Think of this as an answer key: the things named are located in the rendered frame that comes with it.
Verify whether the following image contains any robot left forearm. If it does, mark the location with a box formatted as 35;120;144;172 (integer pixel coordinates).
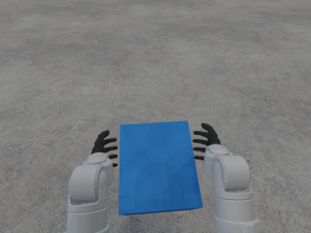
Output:
64;152;114;233

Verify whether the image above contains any robot right forearm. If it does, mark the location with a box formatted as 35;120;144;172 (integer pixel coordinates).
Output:
203;144;261;233

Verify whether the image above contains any robot left hand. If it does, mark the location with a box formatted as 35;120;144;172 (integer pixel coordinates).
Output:
91;130;118;168

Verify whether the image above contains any carton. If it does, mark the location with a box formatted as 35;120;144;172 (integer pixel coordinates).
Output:
119;120;203;216

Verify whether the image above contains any robot right hand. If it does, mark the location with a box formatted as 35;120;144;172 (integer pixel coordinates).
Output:
192;122;221;161

